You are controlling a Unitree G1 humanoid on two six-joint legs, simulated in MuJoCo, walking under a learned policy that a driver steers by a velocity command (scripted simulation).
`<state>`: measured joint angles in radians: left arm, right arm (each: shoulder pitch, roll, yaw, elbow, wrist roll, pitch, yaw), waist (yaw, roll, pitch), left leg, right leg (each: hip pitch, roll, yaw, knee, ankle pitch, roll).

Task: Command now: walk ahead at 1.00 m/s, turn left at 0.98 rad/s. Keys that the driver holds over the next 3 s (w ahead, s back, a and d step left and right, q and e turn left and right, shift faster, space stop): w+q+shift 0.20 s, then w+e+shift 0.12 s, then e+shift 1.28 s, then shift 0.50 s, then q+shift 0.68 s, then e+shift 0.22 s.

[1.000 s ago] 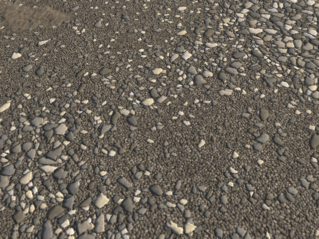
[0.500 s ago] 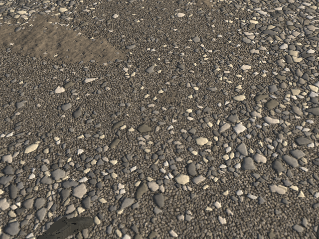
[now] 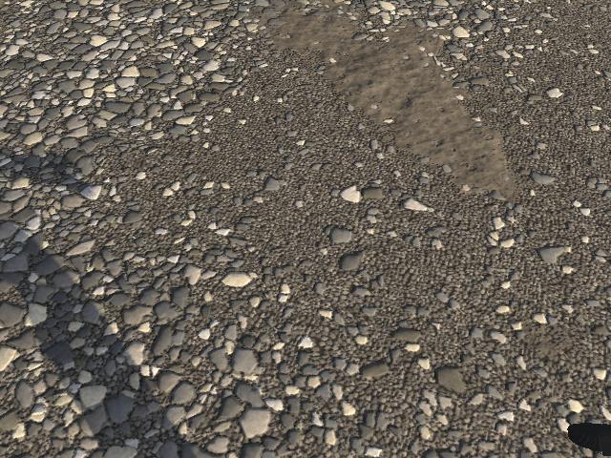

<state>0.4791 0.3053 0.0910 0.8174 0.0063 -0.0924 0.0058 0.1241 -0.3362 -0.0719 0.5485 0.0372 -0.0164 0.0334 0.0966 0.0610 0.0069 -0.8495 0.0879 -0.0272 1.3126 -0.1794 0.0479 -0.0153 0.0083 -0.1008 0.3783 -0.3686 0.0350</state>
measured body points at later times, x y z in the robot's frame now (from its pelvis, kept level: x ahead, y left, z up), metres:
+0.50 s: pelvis +0.42 +0.06 +0.01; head +0.44 +0.07 +0.45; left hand +0.52 +0.35 -0.09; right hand +0.54 -0.17 -0.12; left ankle +0.32 +0.09 -0.73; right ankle +0.68 -0.05 -0.65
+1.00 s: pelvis +0.66 +0.11 +0.01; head +0.71 +0.08 +0.45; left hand +0.87 +0.37 -0.07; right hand +0.81 -0.18 -0.09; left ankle +0.81 +0.29 -0.68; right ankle +0.73 +0.05 -0.73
